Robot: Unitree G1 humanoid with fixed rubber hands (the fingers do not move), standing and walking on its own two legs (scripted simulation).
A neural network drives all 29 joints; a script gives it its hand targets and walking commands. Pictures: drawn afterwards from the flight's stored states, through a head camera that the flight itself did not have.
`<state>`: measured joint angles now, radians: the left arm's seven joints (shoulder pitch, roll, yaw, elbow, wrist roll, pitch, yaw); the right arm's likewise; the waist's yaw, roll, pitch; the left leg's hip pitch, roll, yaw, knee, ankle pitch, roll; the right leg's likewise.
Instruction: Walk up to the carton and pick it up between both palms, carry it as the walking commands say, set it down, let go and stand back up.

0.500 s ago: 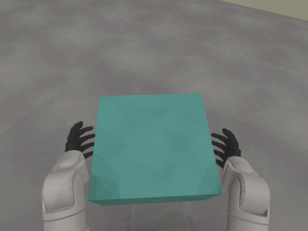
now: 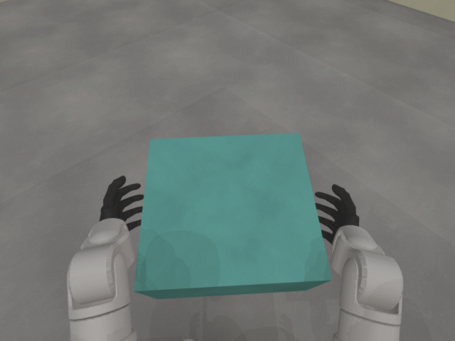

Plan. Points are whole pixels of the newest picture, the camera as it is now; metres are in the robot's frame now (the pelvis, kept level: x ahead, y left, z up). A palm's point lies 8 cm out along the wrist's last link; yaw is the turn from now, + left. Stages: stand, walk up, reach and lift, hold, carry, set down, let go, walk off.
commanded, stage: carry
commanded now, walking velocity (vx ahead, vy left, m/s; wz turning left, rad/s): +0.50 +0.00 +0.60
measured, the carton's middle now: (228, 215) +0.34 +0.01 +0.00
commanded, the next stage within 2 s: none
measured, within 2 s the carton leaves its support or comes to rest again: neither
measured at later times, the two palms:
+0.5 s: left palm (137, 101) +0.59 +0.23 +0.08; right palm (284, 83) +0.69 -0.11 +0.06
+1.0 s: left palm (100, 43) +0.84 +0.40 +0.08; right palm (216, 26) +1.00 +0.08 +0.06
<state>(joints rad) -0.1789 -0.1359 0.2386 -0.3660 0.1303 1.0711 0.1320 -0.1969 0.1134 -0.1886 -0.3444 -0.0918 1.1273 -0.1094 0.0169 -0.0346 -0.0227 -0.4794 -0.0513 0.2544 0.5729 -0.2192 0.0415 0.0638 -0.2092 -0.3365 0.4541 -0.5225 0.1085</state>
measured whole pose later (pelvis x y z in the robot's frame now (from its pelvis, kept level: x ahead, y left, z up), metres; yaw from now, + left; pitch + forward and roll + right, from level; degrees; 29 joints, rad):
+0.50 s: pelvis +0.37 -0.02 +0.02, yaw +19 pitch +5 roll -1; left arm -0.18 -0.14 0.20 -0.26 0.16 1.06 0.13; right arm -0.16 0.07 -0.20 -0.30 -0.05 1.14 -0.14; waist -0.02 0.05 0.00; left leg -0.46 0.03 0.10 1.02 -0.59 0.02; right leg -0.35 -0.14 -0.26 0.55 -0.26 0.02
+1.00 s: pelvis +0.68 +0.11 +0.01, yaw +36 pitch +5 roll -3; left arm -0.27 -0.15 0.20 -0.17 0.12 1.08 0.15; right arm -0.12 0.07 -0.23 -0.35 -0.05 1.18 -0.16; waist -0.06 0.10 -0.03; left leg -0.25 0.01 0.01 0.86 -0.49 0.05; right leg -0.34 -0.11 -0.23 0.57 -0.29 0.04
